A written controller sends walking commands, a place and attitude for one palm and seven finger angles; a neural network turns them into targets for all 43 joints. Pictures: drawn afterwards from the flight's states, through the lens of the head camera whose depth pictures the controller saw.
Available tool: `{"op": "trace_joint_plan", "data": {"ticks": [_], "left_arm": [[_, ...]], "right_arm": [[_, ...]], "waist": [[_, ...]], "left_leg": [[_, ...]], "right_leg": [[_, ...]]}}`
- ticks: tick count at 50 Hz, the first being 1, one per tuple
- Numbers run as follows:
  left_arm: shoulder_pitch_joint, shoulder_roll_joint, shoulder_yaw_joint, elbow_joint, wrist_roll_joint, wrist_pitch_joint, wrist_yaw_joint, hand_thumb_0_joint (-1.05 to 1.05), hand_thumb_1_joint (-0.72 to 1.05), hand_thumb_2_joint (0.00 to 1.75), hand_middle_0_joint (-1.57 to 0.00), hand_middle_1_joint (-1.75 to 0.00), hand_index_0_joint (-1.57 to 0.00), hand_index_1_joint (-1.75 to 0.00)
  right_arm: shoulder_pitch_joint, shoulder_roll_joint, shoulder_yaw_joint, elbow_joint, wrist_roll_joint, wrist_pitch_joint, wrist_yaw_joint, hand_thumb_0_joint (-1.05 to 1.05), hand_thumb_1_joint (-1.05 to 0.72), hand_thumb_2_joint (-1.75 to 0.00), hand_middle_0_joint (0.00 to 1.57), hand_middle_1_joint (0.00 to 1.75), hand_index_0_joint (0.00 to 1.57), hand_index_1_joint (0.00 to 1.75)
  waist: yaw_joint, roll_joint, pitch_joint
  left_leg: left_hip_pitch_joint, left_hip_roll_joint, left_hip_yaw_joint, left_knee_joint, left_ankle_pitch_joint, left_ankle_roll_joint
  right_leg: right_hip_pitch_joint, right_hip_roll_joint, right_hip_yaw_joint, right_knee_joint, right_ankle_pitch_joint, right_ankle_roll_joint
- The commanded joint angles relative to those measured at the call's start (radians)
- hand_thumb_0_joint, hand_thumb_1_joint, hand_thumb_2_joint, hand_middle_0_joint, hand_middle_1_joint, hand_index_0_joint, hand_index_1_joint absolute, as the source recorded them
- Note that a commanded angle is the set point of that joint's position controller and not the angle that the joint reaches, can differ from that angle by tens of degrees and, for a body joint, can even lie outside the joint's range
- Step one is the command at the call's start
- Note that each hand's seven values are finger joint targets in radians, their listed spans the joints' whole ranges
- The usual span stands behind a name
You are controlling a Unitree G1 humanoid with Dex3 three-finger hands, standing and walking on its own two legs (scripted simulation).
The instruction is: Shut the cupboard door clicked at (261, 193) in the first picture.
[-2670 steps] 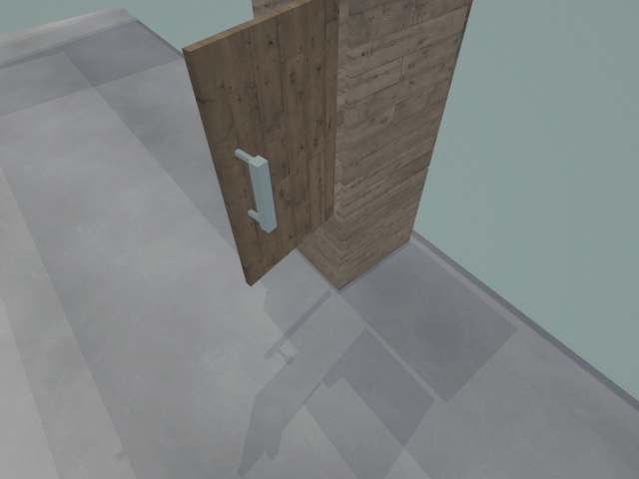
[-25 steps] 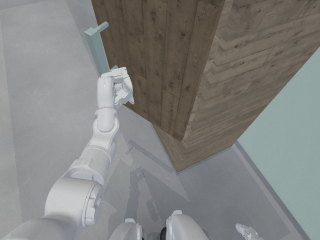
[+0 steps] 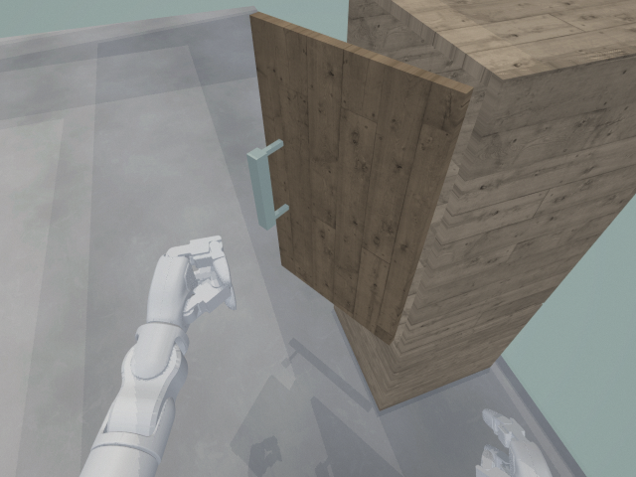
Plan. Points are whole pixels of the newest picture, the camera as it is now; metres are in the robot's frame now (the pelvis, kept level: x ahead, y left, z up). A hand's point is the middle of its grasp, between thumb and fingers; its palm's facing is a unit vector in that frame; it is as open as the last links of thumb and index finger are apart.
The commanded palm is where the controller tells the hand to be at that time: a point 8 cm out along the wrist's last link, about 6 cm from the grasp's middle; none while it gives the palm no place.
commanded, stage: draw the hand back to the body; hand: left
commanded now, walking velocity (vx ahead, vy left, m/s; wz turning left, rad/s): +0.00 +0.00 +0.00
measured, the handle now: (271, 185) +0.61 +0.12 +0.00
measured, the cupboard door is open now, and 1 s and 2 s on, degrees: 29 29 29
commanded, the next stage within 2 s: step back with the hand held close in 1.02 s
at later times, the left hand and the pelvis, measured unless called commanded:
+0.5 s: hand (47, 320) +0.23 +0.27 +0.16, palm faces +0.35 -0.88 -0.34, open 5.0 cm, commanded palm +0.18 +0.31 +0.18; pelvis +0.02 +0.03 +0.03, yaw +2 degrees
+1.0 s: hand out of the picture +0.19 +0.30 +0.19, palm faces +0.47 -0.80 -0.37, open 7.4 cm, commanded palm +0.14 +0.34 +0.20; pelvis +0.01 +0.03 +0.03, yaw +1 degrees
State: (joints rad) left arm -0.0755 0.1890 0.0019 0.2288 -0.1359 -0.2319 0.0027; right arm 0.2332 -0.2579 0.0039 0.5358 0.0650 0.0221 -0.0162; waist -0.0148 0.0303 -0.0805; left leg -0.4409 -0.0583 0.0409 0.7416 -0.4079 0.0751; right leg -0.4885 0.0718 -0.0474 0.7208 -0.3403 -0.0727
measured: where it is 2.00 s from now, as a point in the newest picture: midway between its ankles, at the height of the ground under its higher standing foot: outside the picture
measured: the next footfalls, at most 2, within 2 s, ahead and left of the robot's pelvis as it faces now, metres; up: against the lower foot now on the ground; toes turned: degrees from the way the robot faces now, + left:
none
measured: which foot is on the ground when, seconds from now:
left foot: down 0.00-1.00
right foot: down 0.00-1.00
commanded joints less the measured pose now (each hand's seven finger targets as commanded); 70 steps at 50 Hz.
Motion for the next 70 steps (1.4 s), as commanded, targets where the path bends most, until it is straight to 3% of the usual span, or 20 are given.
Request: {"op": "trace_joint_plan", "data": {"ticks": [1, 5, 7, 16, 20, 26, 32, 35, 39, 45, 49, 50, 53, 55, 57, 58, 59, 61, 63, 70], "left_arm": [[-0.168, 0.155, 0.029, -0.390, 0.040, 0.037, 0.042, 0.00, 0.90, 0.90, -1.05, -1.23, -1.05, -1.23], [-0.040, 0.190, 0.079, -0.441, 0.050, 0.101, 0.063, 0.00, 0.90, 0.90, -0.94, -1.11, -0.94, -1.11], [-0.020, 0.167, 0.064, -0.501, 0.055, 0.117, 0.065, 0.00, 0.90, 0.90, -0.89, -1.05, -0.89, -1.05], [0.172, 0.226, 0.168, -0.694, 0.062, 0.161, 0.087, 0.00, 0.90, 0.90, -0.64, -0.78, -0.64, -0.78], [0.281, 0.283, 0.264, -0.731, 0.063, 0.164, 0.098, 0.00, 0.90, 0.90, -0.53, -0.66, -0.53, -0.66], [0.378, 0.326, 0.366, -0.833, 0.056, 0.145, 0.102, 0.00, 0.90, 0.90, -0.36, -0.48, -0.36, -0.48], [0.478, 0.393, 0.499, -0.845, 0.044, 0.120, 0.110, 0.00, 0.90, 0.90, -0.20, -0.30, -0.20, -0.30], [0.450, 0.310, 0.413, -0.796, 0.055, 0.115, 0.104, 0.00, 0.90, 0.90, -0.20, -0.30, -0.20, -0.30], [0.405, 0.331, 0.419, -0.822, 0.061, 0.098, 0.115, 0.00, 0.90, 0.90, -0.20, -0.30, -0.20, -0.30], [0.409, 0.383, 0.473, -0.843, 0.064, 0.090, 0.123, 0.00, 0.90, 0.90, -0.20, -0.30, -0.20, -0.30], [0.418, 0.352, 0.455, -0.841, 0.061, 0.087, 0.119, 0.00, 0.90, 0.90, -0.20, -0.30, -0.20, -0.30], [0.429, 0.358, 0.462, -0.823, 0.060, 0.092, 0.117, 0.00, 0.90, 0.90, -0.20, -0.30, -0.20, -0.30], [0.437, 0.342, 0.453, -0.827, 0.057, 0.090, 0.112, 0.00, 0.90, 0.90, -0.20, -0.30, -0.20, -0.30], [0.456, 0.347, 0.459, -0.805, 0.056, 0.093, 0.109, 0.00, 0.90, 0.90, -0.20, -0.30, -0.20, -0.30], [0.444, 0.345, 0.455, -0.815, 0.054, 0.090, 0.110, 0.00, 0.90, 0.90, -0.20, -0.30, -0.20, -0.30], [0.309, 0.476, 0.596, -0.890, 0.063, 0.041, 0.123, 0.00, 0.90, 0.90, -0.20, -0.30, -0.20, -0.30], [0.420, 0.400, 0.544, -0.805, 0.056, 0.030, 0.119, 0.00, 0.90, 0.90, -0.20, -0.30, -0.20, -0.30], [0.469, 0.361, 0.504, -0.798, 0.061, 0.015, 0.113, 0.00, 0.90, 0.90, -0.20, -0.30, -0.20, -0.30], [0.511, 0.349, 0.486, -0.804, 0.062, 0.006, 0.117, 0.00, 0.90, 0.90, -0.20, -0.30, -0.20, -0.30], [0.580, 0.437, 0.571, -0.885, 0.059, 0.003, 0.134, 0.00, 0.90, 0.90, -0.20, -0.30, -0.20, -0.30]], "right_arm": [[-0.119, -0.063, -0.007, -0.165, -0.005, -0.024, -0.046, 0.00, -0.90, -0.90, 0.20, 0.30, 0.20, 0.30], [-0.137, -0.066, 0.005, -0.154, -0.015, -0.018, -0.060, 0.00, -0.90, -0.90, 0.20, 0.30, 0.20, 0.30], [-0.148, -0.060, 0.013, -0.159, -0.018, -0.022, -0.058, 0.00, -0.90, -0.90, 0.20, 0.30, 0.20, 0.30], [-0.157, -0.067, 0.016, -0.146, -0.042, -0.055, -0.042, 0.00, -0.90, -0.90, 0.20, 0.30, 0.20, 0.30], [-0.157, -0.073, 0.008, -0.131, -0.047, -0.067, -0.035, 0.00, -0.90, -0.90, 0.20, 0.30, 0.20, 0.30], [-0.163, -0.071, -0.006, -0.122, -0.042, -0.088, -0.025, 0.00, -0.90, -0.90, 0.20, 0.30, 0.20, 0.30], [-0.162, -0.079, -0.022, -0.105, -0.035, -0.111, -0.022, 0.00, -0.90, -0.90, 0.20, 0.30, 0.20, 0.30], [-0.157, -0.095, -0.028, -0.090, -0.035, -0.124, -0.020, 0.00, -0.90, -0.90, 0.20, 0.30, 0.20, 0.30], [-0.153, -0.098, -0.032, -0.089, -0.037, -0.135, -0.028, 0.00, -0.90, -0.90, 0.20, 0.30, 0.20, 0.30], [-0.165, -0.092, -0.023, -0.079, -0.041, -0.156, -0.035, 0.00, -0.90, -0.90, 0.20, 0.30, 0.20, 0.30], [-0.160, -0.082, -0.021, -0.076, -0.042, -0.159, -0.032, 0.00, -0.90, -0.90, 0.20, 0.30, 0.20, 0.30], [-0.159, -0.088, -0.022, -0.075, -0.043, -0.159, -0.030, 0.00, -0.90, -0.90, 0.20, 0.30, 0.20, 0.30], [-0.156, -0.084, -0.025, -0.079, -0.043, -0.155, -0.027, 0.00, -0.90, -0.90, 0.20, 0.30, 0.20, 0.30], [-0.158, -0.087, -0.028, -0.078, -0.042, -0.151, -0.026, 0.00, -0.90, -0.90, 0.20, 0.30, 0.20, 0.30], [-0.158, -0.085, -0.026, -0.080, -0.044, -0.149, -0.026, 0.00, -0.90, -0.90, 0.20, 0.30, 0.20, 0.30], [-0.163, -0.119, -0.041, -0.124, -0.041, -0.132, -0.036, 0.00, -0.90, -0.90, 0.20, 0.30, 0.20, 0.30], [-0.140, -0.102, -0.041, -0.101, -0.047, -0.120, -0.044, 0.00, -0.90, -0.90, 0.20, 0.30, 0.20, 0.30], [-0.142, -0.104, -0.047, -0.098, -0.050, -0.105, -0.041, 0.00, -0.90, -0.90, 0.20, 0.30, 0.20, 0.30], [-0.133, -0.107, -0.053, -0.102, -0.049, -0.091, -0.040, 0.00, -0.90, -0.90, 0.20, 0.30, 0.20, 0.30], [-0.135, -0.117, -0.068, -0.139, -0.042, -0.047, -0.057, 0.00, -0.90, -0.90, 0.20, 0.30, 0.20, 0.30]], "waist": [[0.016, -0.019, -0.170], [0.028, -0.035, -0.100], [0.024, 0.014, -0.082], [0.045, 0.046, -0.063], [0.060, 0.023, -0.060], [0.070, 0.061, -0.050], [0.081, 0.049, -0.001], [0.061, 0.031, 0.072], [0.063, 0.035, 0.044], [0.081, 0.081, 0.041], [0.077, 0.108, 0.061], [0.078, 0.075, 0.066], [0.075, 0.075, 0.055], [0.077, 0.037, 0.055], [0.075, 0.050, 0.050], [0.038, 0.058, 0.089], [0.034, 0.009, 0.069], [0.026, -0.011, 0.029], [0.021, 0.012, -0.021], [0.026, 0.014, -0.109]], "left_leg": [[0.117, 0.055, -0.070, -0.209, 0.243, -0.033], [0.196, 0.064, -0.082, -0.270, 0.315, -0.037], [0.254, 0.071, -0.094, -0.301, 0.360, -0.049], [0.362, 0.091, -0.118, -0.360, 0.573, -0.088], [0.357, 0.095, -0.123, -0.368, 0.596, -0.099], [0.348, 0.103, -0.131, -0.369, 0.640, -0.113], [0.299, 0.111, -0.139, -0.389, 0.534, -0.117], [0.289, 0.120, -0.160, -0.411, 0.440, -0.111], [0.285, 0.116, -0.177, -0.432, 0.305, -0.102], [0.248, 0.106, -0.167, -0.436, 0.305, -0.103], [0.258, 0.108, -0.163, -0.434, 0.357, -0.111], [0.252, 0.109, -0.163, -0.435, 0.352, -0.110], [0.257, 0.106, -0.149, -0.433, 0.350, -0.106], [0.254, 0.106, -0.142, -0.431, 0.345, -0.102], [0.253, 0.101, -0.139, -0.427, 0.346, -0.100], [0.115, 0.126, -0.164, -0.416, 0.189, -0.053], [0.132, 0.109, -0.167, -0.379, 0.181, -0.044], [0.170, 0.106, -0.157, -0.316, 0.231, -0.050], [0.187, 0.116, -0.150, -0.293, 0.279, -0.051], [0.128, 0.164, -0.173, -0.284, 0.555, -0.062]], "right_leg": [[0.308, -0.100, 0.117, -0.200, 0.254, 0.055], [0.345, -0.087, 0.083, -0.252, 0.299, 0.044], [0.348, -0.084, 0.067, -0.267, 0.305, 0.036], [0.419, -0.075, 0.043, -0.327, 0.368, 0.032], [0.443, -0.072, 0.037, -0.339, 0.366, 0.033], [0.455, -0.076, 0.033, -0.335, 0.367, 0.036], [0.439, -0.072, 0.032, -0.343, 0.301, 0.037], [0.373, -0.074, 0.030, -0.350, 0.235, 0.043], [0.384, -0.072, 0.035, -0.339, 0.193, 0.042], [0.435, -0.068, 0.043, -0.343, 0.208, 0.032], [0.424, -0.067, 0.040, -0.342, 0.224, 0.031], [0.425, -0.066, 0.039, -0.348, 0.222, 0.031], [0.427, -0.067, 0.043, -0.350, 0.222, 0.031], [0.429, -0.067, 0.043, -0.357, 0.220, 0.032], [0.431, -0.069, 0.046, -0.355, 0.224, 0.031], [0.430, -0.115, 0.162, -0.353, 0.259, 0.028], [0.399, -0.158, 0.186, -0.365, 0.261, 0.012], [0.351, -0.202, 0.221, -0.363, 0.283, -0.007], [0.339, -0.215, 0.221, -0.328, 0.320, -0.008], [0.390, -0.174, 0.172, -0.158, 0.506, 0.022]]}}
